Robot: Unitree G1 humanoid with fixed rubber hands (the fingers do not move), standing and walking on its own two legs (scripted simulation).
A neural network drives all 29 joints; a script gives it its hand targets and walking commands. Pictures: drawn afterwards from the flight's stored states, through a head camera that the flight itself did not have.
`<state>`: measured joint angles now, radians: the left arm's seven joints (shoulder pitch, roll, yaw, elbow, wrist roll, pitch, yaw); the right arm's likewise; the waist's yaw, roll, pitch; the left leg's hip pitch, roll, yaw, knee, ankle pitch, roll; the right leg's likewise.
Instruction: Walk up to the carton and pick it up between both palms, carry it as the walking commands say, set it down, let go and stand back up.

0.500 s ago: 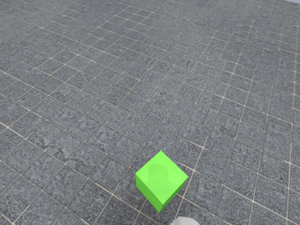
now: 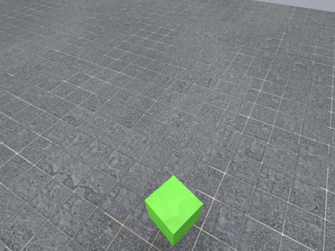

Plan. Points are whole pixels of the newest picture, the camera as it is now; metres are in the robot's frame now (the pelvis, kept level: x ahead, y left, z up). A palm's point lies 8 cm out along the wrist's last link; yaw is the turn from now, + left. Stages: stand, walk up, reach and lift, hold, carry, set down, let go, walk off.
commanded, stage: walk up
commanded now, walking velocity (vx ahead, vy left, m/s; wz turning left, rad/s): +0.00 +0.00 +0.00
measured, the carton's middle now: (173, 210) +0.44 +0.00 -0.65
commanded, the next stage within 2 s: none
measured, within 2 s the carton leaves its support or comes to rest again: neither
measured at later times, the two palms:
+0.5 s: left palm out of the picture -0.02 +0.28 -0.15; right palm out of the picture +0.05 -0.24 -0.15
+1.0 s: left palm out of the picture +0.00 +0.20 -0.12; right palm out of the picture +0.04 -0.31 -0.16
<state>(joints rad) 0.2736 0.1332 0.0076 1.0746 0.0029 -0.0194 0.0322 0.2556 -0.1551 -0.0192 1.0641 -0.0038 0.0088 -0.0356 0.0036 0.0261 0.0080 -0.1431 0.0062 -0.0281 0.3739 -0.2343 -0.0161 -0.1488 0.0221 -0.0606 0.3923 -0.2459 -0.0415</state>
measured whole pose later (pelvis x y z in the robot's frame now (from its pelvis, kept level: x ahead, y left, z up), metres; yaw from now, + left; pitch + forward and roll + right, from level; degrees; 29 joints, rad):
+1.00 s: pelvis -0.02 -0.06 -0.01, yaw +10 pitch +2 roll +1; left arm 0.23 0.20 0.05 0.87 0.05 0.01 0.01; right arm 0.26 -0.23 -0.05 0.98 -0.03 0.03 -0.05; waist -0.01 0.06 0.06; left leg -0.41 0.09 -0.03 0.77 -0.46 -0.03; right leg -0.23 -0.01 -0.08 0.53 -0.35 -0.03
